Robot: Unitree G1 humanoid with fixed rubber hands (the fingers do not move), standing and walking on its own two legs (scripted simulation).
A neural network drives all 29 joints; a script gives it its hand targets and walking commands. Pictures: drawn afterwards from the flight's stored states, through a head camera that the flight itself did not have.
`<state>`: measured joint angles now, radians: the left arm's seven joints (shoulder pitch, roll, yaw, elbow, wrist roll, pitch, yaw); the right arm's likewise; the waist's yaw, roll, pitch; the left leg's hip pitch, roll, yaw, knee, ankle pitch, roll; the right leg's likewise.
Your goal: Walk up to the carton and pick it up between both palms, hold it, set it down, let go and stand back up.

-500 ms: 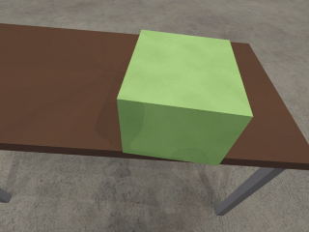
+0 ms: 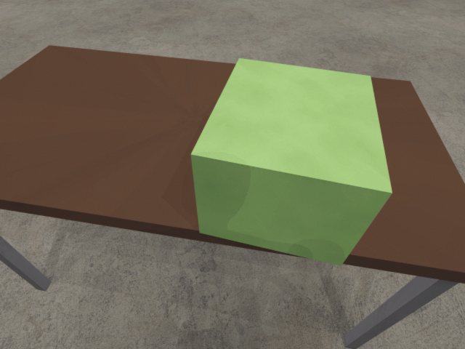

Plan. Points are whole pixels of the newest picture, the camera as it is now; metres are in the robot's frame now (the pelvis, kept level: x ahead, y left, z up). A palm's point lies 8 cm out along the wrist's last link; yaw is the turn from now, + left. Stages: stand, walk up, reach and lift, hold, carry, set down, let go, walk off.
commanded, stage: walk up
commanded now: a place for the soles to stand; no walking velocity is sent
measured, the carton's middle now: (285, 153) +0.48 -0.08 +0.08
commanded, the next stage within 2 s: reach and lift in 1.42 s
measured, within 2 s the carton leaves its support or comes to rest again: neither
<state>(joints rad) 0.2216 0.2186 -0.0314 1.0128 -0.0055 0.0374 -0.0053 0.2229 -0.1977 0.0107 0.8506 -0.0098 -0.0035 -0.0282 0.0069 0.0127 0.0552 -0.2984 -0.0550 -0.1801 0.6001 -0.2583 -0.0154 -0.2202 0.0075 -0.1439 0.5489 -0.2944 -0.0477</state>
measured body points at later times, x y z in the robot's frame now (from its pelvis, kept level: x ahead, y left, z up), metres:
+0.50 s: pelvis +0.01 -0.01 +0.01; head +0.02 +0.01 +0.45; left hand +0.04 +0.24 -0.15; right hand +0.05 -0.25 -0.14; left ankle +0.04 +0.13 -0.73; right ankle +0.01 -0.09 -0.73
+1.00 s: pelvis -0.01 +0.00 +0.00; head +0.01 +0.01 +0.45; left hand +0.04 +0.26 -0.16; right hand +0.07 -0.25 -0.14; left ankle +0.04 +0.13 -0.73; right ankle +0.01 -0.09 -0.73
